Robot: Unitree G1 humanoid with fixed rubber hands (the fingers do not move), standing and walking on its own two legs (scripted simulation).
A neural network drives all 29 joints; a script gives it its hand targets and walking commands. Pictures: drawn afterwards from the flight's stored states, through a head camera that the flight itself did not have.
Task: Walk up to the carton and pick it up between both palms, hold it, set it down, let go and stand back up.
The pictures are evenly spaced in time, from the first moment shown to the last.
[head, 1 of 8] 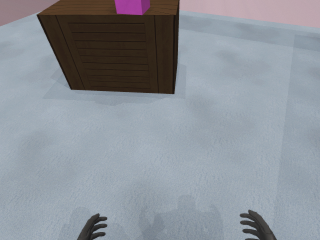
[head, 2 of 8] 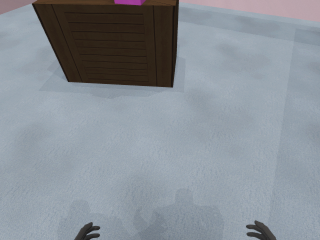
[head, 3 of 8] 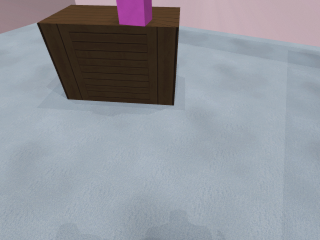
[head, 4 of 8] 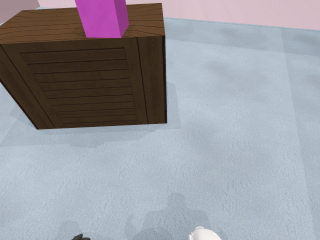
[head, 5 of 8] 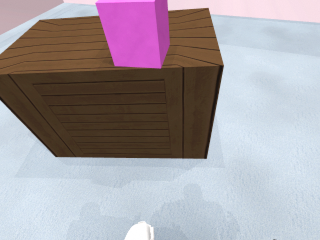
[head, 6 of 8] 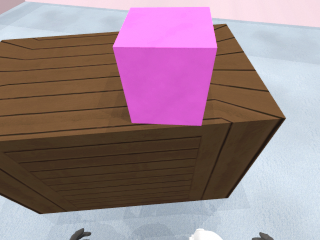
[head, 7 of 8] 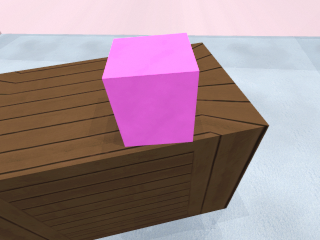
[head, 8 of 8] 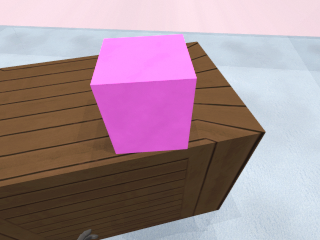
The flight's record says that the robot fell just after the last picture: no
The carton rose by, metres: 0.00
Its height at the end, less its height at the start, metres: +0.00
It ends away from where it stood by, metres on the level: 0.00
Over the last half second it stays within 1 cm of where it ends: yes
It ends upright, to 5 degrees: yes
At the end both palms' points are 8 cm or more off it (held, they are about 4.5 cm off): yes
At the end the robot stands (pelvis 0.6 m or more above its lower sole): yes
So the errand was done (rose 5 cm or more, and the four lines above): no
